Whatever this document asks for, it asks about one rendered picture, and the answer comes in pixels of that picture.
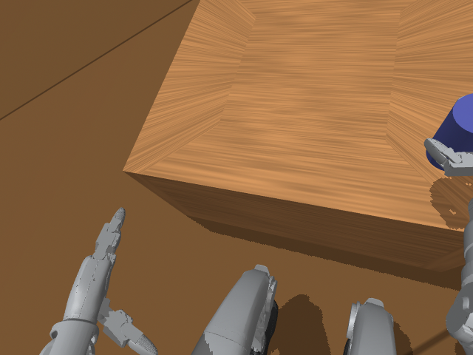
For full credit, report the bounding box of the left robot arm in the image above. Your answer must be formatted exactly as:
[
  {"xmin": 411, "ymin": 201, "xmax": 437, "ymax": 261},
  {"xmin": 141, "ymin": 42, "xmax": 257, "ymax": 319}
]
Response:
[{"xmin": 39, "ymin": 319, "xmax": 99, "ymax": 355}]

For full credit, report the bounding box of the left robot hand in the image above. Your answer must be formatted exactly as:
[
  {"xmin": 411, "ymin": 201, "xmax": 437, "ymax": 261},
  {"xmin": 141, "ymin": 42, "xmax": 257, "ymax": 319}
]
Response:
[{"xmin": 63, "ymin": 207, "xmax": 158, "ymax": 355}]

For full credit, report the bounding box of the right robot arm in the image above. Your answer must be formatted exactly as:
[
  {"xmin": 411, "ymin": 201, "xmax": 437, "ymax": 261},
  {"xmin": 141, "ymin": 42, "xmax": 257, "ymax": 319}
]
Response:
[{"xmin": 446, "ymin": 198, "xmax": 473, "ymax": 355}]

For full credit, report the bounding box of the can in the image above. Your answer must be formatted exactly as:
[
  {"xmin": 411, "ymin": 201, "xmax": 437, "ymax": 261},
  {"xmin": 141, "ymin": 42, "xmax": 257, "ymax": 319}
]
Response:
[{"xmin": 426, "ymin": 93, "xmax": 473, "ymax": 171}]

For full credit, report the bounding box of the right robot hand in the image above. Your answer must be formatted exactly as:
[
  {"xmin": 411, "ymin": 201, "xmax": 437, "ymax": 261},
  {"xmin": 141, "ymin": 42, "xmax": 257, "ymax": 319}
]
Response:
[{"xmin": 424, "ymin": 97, "xmax": 473, "ymax": 176}]

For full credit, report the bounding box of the left robot foot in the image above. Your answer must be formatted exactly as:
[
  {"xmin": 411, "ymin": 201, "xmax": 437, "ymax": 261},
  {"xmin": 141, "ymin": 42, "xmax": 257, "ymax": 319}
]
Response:
[{"xmin": 250, "ymin": 300, "xmax": 278, "ymax": 355}]

